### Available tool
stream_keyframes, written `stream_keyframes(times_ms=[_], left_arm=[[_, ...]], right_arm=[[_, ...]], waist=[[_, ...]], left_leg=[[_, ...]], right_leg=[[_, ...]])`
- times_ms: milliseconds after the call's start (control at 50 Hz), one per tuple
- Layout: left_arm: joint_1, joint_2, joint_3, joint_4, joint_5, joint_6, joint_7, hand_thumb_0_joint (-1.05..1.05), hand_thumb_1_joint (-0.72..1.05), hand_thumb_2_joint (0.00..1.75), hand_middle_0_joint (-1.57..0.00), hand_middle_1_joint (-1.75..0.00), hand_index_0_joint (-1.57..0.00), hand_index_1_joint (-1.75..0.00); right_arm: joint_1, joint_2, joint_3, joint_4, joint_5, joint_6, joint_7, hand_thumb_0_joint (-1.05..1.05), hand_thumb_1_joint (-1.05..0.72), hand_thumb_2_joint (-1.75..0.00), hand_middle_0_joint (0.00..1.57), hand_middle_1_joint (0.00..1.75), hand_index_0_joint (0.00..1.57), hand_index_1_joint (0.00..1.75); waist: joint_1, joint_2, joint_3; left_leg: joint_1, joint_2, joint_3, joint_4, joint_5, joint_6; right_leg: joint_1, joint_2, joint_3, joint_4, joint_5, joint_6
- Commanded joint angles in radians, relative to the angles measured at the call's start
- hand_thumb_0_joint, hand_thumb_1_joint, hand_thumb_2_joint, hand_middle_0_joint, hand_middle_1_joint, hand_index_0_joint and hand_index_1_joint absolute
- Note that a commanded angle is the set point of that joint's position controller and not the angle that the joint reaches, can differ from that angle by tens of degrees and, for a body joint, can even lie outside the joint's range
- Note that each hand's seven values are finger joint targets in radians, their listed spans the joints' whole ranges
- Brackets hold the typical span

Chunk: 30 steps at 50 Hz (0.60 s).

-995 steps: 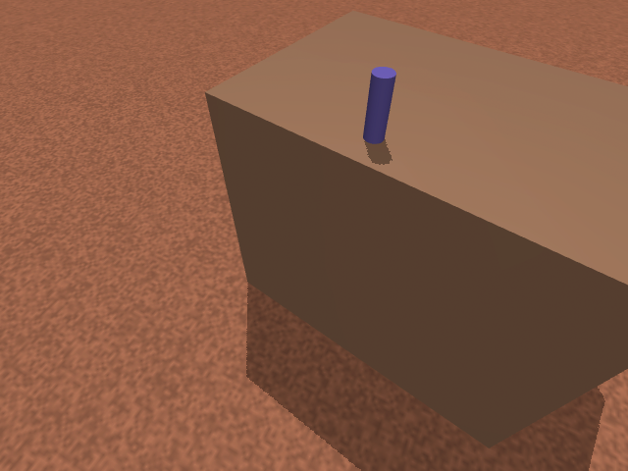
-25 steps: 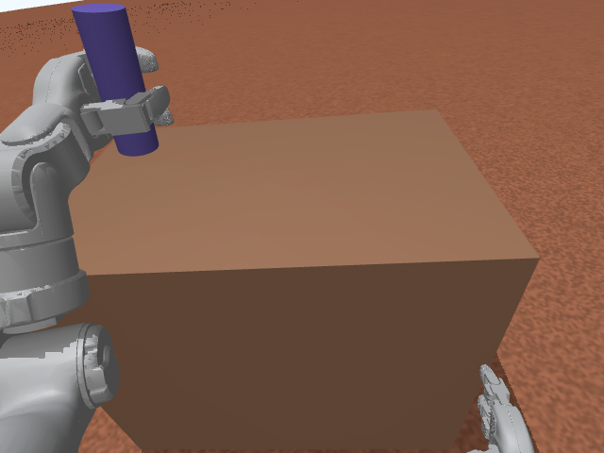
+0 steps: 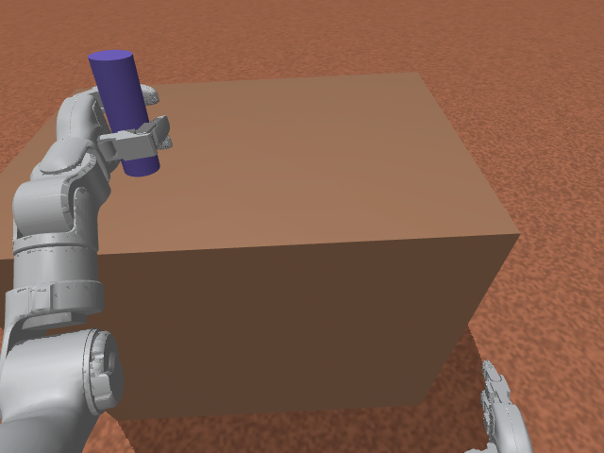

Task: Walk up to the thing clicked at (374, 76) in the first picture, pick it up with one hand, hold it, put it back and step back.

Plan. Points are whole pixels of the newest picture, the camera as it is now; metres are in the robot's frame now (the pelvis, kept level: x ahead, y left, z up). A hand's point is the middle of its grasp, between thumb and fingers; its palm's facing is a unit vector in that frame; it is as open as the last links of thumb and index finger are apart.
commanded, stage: crouch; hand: left
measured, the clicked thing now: (128, 117) +0.42 +0.19 +0.27
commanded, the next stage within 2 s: lower in 0.98 s
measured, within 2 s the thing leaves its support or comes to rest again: neither
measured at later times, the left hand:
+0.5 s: hand (151, 141) +0.46 +0.19 +0.21, palm faces +0.18 -0.98 -0.02, open 6.2 cm
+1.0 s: hand (158, 147) +0.48 +0.20 +0.19, palm faces +0.18 -0.98 -0.02, open 6.2 cm
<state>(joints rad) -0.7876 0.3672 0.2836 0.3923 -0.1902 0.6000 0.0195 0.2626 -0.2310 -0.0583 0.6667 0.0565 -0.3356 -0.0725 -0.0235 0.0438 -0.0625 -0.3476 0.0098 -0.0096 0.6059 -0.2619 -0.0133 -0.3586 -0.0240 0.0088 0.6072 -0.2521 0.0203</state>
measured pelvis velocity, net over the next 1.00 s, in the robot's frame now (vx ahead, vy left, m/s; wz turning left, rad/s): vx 0.03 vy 0.00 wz -0.01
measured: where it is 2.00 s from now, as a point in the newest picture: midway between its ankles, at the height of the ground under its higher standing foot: outside the picture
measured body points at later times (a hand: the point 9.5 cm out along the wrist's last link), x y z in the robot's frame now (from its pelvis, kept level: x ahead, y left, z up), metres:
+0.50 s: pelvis +0.03 +0.00 +0.00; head +0.02 -0.02 +0.45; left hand +0.45 +0.25 +0.22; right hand +0.18 -0.25 -0.07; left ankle +0.04 +0.13 -0.73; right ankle +0.04 -0.13 -0.73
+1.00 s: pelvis +0.03 +0.00 +0.00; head +0.04 +0.00 +0.45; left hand +0.47 +0.25 +0.19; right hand +0.18 -0.25 -0.06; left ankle +0.04 +0.13 -0.73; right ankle +0.04 -0.13 -0.73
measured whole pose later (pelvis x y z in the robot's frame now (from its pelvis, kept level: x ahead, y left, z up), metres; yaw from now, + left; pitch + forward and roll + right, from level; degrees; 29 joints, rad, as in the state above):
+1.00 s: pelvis +0.03 +0.00 +0.00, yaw +0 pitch +4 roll +0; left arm -0.76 0.38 0.30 0.72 -0.13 0.17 -0.03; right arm 0.26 -0.22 -0.03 0.60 0.02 -0.27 -0.06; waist -0.06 0.03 -0.07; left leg -0.36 0.02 -0.01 0.59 -0.29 -0.01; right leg -0.37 -0.01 0.01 0.56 -0.27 0.02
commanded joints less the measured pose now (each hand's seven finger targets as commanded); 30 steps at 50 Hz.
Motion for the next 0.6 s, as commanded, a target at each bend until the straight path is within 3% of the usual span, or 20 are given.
stream_keyframes(times_ms=[0, 60, 80, 140, 160, 180, 200, 220, 240, 340, 360, 460, 480, 500, 520, 540, 580], left_arm=[[-0.615, 0.289, 0.083, -0.226, -0.004, -0.190, -0.006, 0.00, 0.57, 1.33, -1.38, -1.44, -1.39, -1.44], [-0.610, 0.305, 0.098, -0.204, 0.001, -0.232, -0.003, 0.00, 0.55, 1.34, -1.38, -1.46, -1.40, -1.46], [-0.603, 0.313, 0.106, -0.195, 0.004, -0.248, -0.005, 0.00, 0.53, 1.34, -1.38, -1.46, -1.39, -1.46], [-0.576, 0.292, 0.090, -0.141, 0.016, -0.276, -0.009, 0.00, 0.56, 1.35, -1.38, -1.47, -1.40, -1.47], [-0.535, 0.259, 0.074, -0.091, 0.016, -0.279, -0.015, 0.00, 0.56, 1.36, -1.39, -1.47, -1.40, -1.47], [-0.555, 0.263, 0.072, -0.130, 0.016, -0.289, -0.020, 0.00, 0.55, 1.35, -1.39, -1.47, -1.40, -1.46], [-0.501, 0.223, 0.048, -0.025, 0.016, -0.287, -0.031, 0.00, 0.54, 1.35, -1.39, -1.47, -1.40, -1.47], [-0.488, 0.231, 0.051, -0.045, 0.017, -0.297, -0.036, 0.00, 0.55, 1.37, -1.40, -1.49, -1.42, -1.49], [-0.518, 0.233, 0.037, -0.072, 0.022, -0.307, -0.041, 0.00, 0.56, 1.38, -1.41, -1.49, -1.42, -1.49], [-0.495, 0.238, 0.043, -0.032, 0.018, -0.337, -0.055, 0.00, 0.57, 1.38, -1.41, -1.49, -1.42, -1.49], [-0.553, 0.264, 0.052, -0.127, 0.021, -0.355, -0.053, 0.00, 0.58, 1.38, -1.40, -1.48, -1.41, -1.48], [-0.594, 0.304, 0.088, -0.185, 0.022, -0.405, -0.034, 0.00, 0.55, 1.38, -1.38, -1.48, -1.40, -1.48], [-0.549, 0.282, 0.083, -0.111, 0.023, -0.407, -0.036, 0.00, 0.54, 1.38, -1.37, -1.47, -1.39, -1.47], [-0.550, 0.291, 0.091, -0.154, 0.020, -0.416, -0.033, 0.00, 0.54, 1.38, -1.37, -1.48, -1.38, -1.48], [-0.549, 0.279, 0.081, -0.122, 0.020, -0.417, -0.035, 0.00, 0.53, 1.39, -1.38, -1.48, -1.39, -1.49], [-0.560, 0.283, 0.081, -0.133, 0.023, -0.426, -0.035, 0.00, 0.50, 1.39, -1.39, -1.49, -1.40, -1.50], [-0.517, 0.274, 0.078, -0.054, 0.031, -0.417, -0.035, 0.00, 0.51, 1.38, -1.39, -1.49, -1.41, -1.49]], right_arm=[[-0.163, -0.133, -0.049, -0.181, -0.005, -0.077, -0.016, 0.00, 0.57, -0.05, 0.05, 0.05, 0.05, 0.05], [-0.146, -0.105, -0.025, -0.175, -0.009, -0.074, -0.018, 0.00, 0.57, -0.05, 0.05, 0.05, 0.05, 0.05], [-0.120, -0.119, -0.039, -0.184, -0.011, -0.073, -0.020, 0.00, 0.57, -0.05, 0.05, 0.05, 0.05, 0.05], [-0.107, -0.114, -0.041, -0.172, -0.014, -0.066, -0.019, 0.00, 0.57, -0.05, 0.05, 0.05, 0.05, 0.05], [-0.095, -0.111, -0.036, -0.170, -0.015, -0.065, -0.017, 0.00, 0.57, -0.05, 0.05, 0.05, 0.05, 0.05], [-0.095, -0.102, -0.031, -0.168, -0.015, -0.064, -0.015, 0.00, 0.57, -0.05, 0.05, 0.05, 0.05, 0.05], [-0.089, -0.100, -0.022, -0.185, -0.016, -0.065, -0.012, 0.00, 0.57, -0.05, 0.05, 0.05, 0.05, 0.05], [-0.083, -0.093, -0.011, -0.174, -0.015, -0.060, -0.008, 0.00, 0.57, -0.05, 0.05, 0.05, 0.05, 0.05], [-0.087, -0.090, -0.011, -0.179, -0.014, -0.060, -0.004, 0.00, 0.58, -0.05, 0.05, 0.05, 0.05, 0.05], [-0.067, -0.132, -0.040, -0.182, -0.016, -0.056, 0.001, 0.00, 0.58, -0.04, 0.05, 0.05, 0.05, 0.05], [-0.061, -0.115, -0.030, -0.183, -0.017, -0.054, 0.003, 0.00, 0.58, -0.04, 0.05, 0.05, 0.05, 0.05], [-0.071, -0.102, -0.022, -0.215, -0.021, -0.053, -0.002, 0.00, 0.56, -0.05, 0.05, 0.05, 0.05, 0.05], [-0.060, -0.110, -0.024, -0.222, -0.023, -0.049, -0.002, 0.00, 0.56, -0.05, 0.05, 0.05, 0.05, 0.05], [-0.071, -0.104, -0.020, -0.202, -0.022, -0.046, -0.003, 0.00, 0.56, -0.05, 0.05, 0.05, 0.05, 0.05], [-0.084, -0.107, -0.025, -0.198, -0.022, -0.044, -0.006, 0.00, 0.56, -0.05, 0.05, 0.05, 0.05, 0.05], [-0.083, -0.091, -0.002, -0.214, -0.025, -0.044, -0.004, 0.00, 0.55, -0.05, 0.05, 0.05, 0.05, 0.05], [-0.095, -0.104, -0.022, -0.213, -0.026, -0.034, -0.006, 0.00, 0.55, -0.05, 0.05, 0.05, 0.05, 0.05]], waist=[[0.019, -0.004, -0.342], [0.019, 0.003, -0.345], [0.009, -0.016, -0.361], [0.009, -0.019, -0.332], [0.003, -0.029, -0.313], [0.005, -0.014, -0.322], [-0.005, -0.055, -0.279], [0.006, -0.032, -0.287], [-0.002, -0.005, -0.289], [-0.017, -0.005, -0.277], [-0.009, 0.026, -0.315], [-0.003, 0.013, -0.384], [-0.017, -0.021, -0.389], [-0.001, 0.003, -0.382], [-0.013, 0.007, -0.360], [-0.001, 0.002, -0.394], [-0.014, -0.013, -0.371]], left_leg=[[0.136, -0.023, 0.006, -0.084, 0.032, 0.019], [0.128, -0.025, 0.012, -0.076, 0.071, 0.019], [0.145, -0.022, 0.012, -0.075, 0.093, 0.020], [0.136, -0.022, 0.019, -0.070, 0.126, 0.022], [0.131, -0.020, 0.019, -0.070, 0.137, 0.023], [0.131, -0.022, 0.023, -0.069, 0.152, 0.023], [0.118, -0.018, 0.023, -0.071, 0.147, 0.026], [0.123, -0.017, 0.019, -0.075, 0.164, 0.025], [0.133, -0.017, 0.020, -0.078, 0.167, 0.022], [0.157, -0.012, 0.016, -0.083, 0.171, 0.022], [0.173, -0.012, 0.013, -0.083, 0.177, 0.019], [0.192, -0.017, 0.015, -0.058, 0.250, 0.022], [0.192, -0.013, 0.014, -0.059, 0.255, 0.024], [0.182, -0.015, 0.012, -0.063, 0.264, 0.021], [0.183, -0.017, 0.018, -0.060, 0.251, 0.023], [0.184, -0.017, 0.016, -0.056, 0.271, 0.023], [0.163, -0.020, 0.024, -0.055, 0.278, 0.028]], right_leg=[[0.061, 0.021, -0.045, -0.104, 0.041, -0.014], [0.078, 0.024, -0.042, -0.100, 0.079, -0.014], [0.083, 0.027, -0.042, -0.095, 0.100, -0.013], [0.073, 0.027, -0.039, -0.092, 0.134, -0.013], [0.068, 0.030, -0.039, -0.088, 0.144, -0.014], [0.070, 0.027, -0.035, -0.087, 0.161, -0.014], [0.065, 0.031, -0.040, -0.094, 0.157, -0.012], [0.063, 0.032, -0.041, -0.088, 0.169, -0.016], [0.049, 0.033, -0.040, -0.088, 0.172, -0.019], [0.031, 0.037, -0.045, -0.096, 0.176, -0.022], [0.038, 0.036, -0.045, -0.092, 0.178, -0.024], [0.105, 0.029, -0.042, -0.082, 0.245, -0.018], [0.113, 0.032, -0.044, -0.082, 0.252, -0.016], [0.120, 0.030, -0.042, -0.079, 0.258, -0.019], [0.100, 0.027, -0.039, -0.087, 0.254, -0.016], [0.123, 0.025, -0.039, -0.083, 0.269, -0.016], [0.128, 0.022, -0.033, -0.086, 0.293, -0.012]])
